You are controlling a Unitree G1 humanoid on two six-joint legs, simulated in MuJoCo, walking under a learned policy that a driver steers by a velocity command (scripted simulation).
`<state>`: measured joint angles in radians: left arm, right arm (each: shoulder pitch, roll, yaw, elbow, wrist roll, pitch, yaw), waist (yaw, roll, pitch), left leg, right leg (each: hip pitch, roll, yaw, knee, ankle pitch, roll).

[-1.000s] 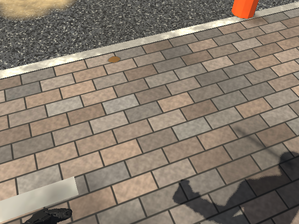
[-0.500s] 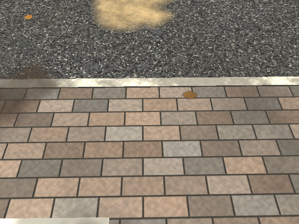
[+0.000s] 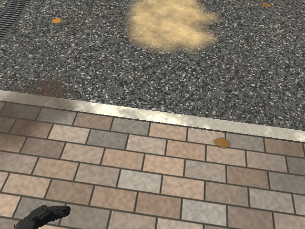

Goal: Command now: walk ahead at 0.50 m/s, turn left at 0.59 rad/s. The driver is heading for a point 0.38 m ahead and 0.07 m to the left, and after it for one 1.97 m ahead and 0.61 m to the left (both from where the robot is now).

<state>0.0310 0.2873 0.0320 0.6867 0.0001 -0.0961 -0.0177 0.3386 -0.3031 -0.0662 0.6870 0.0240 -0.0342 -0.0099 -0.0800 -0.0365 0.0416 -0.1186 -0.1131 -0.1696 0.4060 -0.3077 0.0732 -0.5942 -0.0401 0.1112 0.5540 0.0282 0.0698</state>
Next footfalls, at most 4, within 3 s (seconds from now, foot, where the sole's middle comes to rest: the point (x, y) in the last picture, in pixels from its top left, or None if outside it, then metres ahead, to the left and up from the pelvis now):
0.08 right None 0.23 -0.14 -0.78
0.60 left None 0.45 0.18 -0.78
1.08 right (113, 159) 0.79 0.13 -0.78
1.60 left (37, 149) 0.87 0.50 -0.78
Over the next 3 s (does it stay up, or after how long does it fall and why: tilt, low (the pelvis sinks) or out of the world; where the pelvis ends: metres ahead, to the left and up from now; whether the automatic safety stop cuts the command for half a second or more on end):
stays up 1.18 0.39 -0.01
